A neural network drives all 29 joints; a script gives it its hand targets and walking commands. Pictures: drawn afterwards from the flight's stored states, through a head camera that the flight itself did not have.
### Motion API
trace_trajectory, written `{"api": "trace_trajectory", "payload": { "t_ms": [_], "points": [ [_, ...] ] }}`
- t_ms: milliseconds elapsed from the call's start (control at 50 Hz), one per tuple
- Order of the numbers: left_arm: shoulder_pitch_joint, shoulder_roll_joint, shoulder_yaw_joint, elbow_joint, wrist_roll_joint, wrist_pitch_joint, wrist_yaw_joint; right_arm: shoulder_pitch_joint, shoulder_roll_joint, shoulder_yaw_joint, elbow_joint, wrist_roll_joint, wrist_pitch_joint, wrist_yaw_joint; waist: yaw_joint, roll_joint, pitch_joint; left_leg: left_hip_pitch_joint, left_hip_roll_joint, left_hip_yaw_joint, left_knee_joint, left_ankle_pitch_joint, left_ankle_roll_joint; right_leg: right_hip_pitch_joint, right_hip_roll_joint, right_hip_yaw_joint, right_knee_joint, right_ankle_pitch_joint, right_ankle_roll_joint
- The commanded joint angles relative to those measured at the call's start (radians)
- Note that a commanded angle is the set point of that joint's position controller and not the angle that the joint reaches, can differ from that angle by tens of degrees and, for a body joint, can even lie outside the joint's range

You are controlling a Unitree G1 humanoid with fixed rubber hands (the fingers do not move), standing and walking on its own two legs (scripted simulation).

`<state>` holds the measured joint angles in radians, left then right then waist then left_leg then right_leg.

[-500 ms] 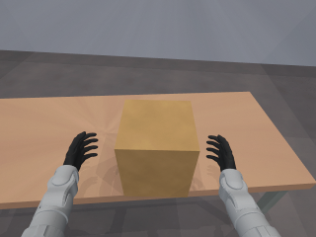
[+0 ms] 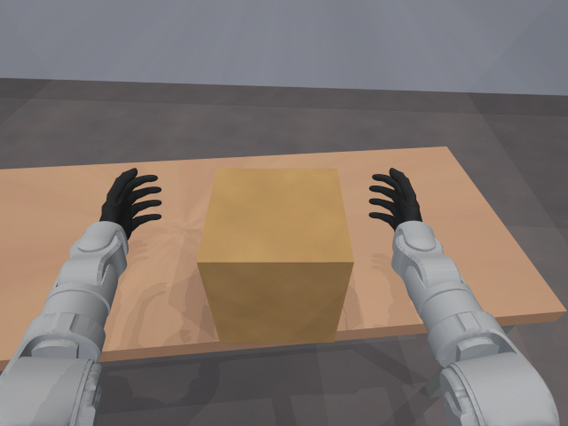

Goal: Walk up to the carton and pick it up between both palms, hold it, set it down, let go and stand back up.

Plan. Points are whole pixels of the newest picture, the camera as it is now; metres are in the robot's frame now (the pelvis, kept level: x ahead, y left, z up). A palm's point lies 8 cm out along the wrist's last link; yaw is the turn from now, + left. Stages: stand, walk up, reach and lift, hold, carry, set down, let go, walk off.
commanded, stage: reach and lift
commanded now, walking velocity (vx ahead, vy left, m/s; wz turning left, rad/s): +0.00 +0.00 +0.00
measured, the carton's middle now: (276, 258) +0.42 +0.05 -0.03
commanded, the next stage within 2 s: none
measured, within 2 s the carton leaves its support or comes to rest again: neither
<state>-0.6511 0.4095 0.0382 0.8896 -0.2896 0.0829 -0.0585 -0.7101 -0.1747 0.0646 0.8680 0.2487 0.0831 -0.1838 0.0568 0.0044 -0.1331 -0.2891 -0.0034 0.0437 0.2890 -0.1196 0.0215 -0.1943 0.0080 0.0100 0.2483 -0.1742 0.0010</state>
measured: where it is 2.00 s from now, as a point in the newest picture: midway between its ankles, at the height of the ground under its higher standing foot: outside the picture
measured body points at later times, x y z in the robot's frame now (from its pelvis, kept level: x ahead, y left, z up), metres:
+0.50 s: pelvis -0.01 +0.00 +0.00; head +0.03 -0.01 +0.45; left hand +0.43 +0.26 +0.13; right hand +0.45 -0.14 +0.13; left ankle +0.01 +0.10 -0.75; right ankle -0.04 -0.12 -0.75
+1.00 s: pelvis -0.02 +0.01 -0.01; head +0.07 +0.02 +0.43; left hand +0.43 +0.25 +0.04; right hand +0.44 -0.12 +0.04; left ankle +0.01 +0.10 -0.75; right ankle -0.04 -0.12 -0.75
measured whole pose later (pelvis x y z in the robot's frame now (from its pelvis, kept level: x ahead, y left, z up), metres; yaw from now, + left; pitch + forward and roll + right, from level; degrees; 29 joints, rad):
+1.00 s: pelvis -0.02 +0.01 -0.01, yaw +0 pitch +24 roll -1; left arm -0.88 0.32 0.08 1.27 -0.20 -0.20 -0.05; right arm -0.85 -0.11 -0.09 1.08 0.09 -0.10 -0.10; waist 0.01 0.02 -0.25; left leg -0.62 -0.01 0.03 0.20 0.00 0.03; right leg -0.53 0.00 0.00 0.18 -0.07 0.02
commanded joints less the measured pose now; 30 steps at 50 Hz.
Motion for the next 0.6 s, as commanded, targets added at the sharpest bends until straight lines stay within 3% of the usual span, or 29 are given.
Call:
{"api": "trace_trajectory", "payload": {
  "t_ms": [0, 80, 160, 300, 480, 580],
  "points": [
    [-0.433, 0.171, 0.005, -0.106, -0.026, -0.003, 0.006, -0.441, -0.102, -0.031, -0.093, 0.009, 0.014, 0.011, -0.012, 0.059, -0.368, 0.366, -0.005, -0.045, 0.065, 0.451, -0.036, -0.126, 0.022, 0.023, -0.063, 0.117, -0.004],
    [-0.452, 0.184, 0.014, -0.056, -0.016, 0.026, -0.002, -0.474, -0.110, -0.021, -0.055, 0.023, 0.048, 0.016, -0.009, 0.056, -0.387, 0.368, -0.009, -0.046, 0.058, 0.543, -0.044, -0.080, 0.025, 0.032, -0.067, 0.213, 0.004],
    [-0.505, 0.198, 0.040, -0.079, -0.001, 0.051, 0.000, -0.537, -0.128, -0.028, -0.073, 0.019, 0.066, 0.017, -0.003, 0.059, -0.446, 0.386, -0.014, -0.041, 0.047, 0.620, -0.049, -0.049, 0.030, 0.037, -0.068, 0.282, 0.008],
    [-0.571, 0.178, 0.042, -0.003, 0.008, 0.084, -0.001, -0.597, -0.108, -0.033, -0.030, 0.006, 0.111, 0.019, -0.010, 0.049, -0.426, 0.334, -0.014, -0.035, 0.011, 0.552, -0.044, -0.045, 0.026, 0.041, -0.086, 0.283, 0.011],
    [-0.546, 0.147, 0.100, 0.049, 0.078, 0.002, -0.030, -0.535, -0.076, -0.065, -0.035, -0.044, 0.051, 0.027, -0.013, 0.044, -0.494, 0.277, -0.024, -0.028, -0.040, 0.596, -0.043, 0.047, 0.024, 0.049, -0.086, 0.402, 0.024],
    [-0.578, 0.133, 0.112, 0.110, 0.095, -0.087, -0.025, -0.543, -0.046, -0.085, -0.047, -0.092, -0.018, 0.033, -0.008, 0.012, -0.488, 0.180, -0.024, -0.025, -0.056, 0.463, -0.029, 0.015, 0.017, 0.040, -0.085, 0.297, 0.022]
  ]
}}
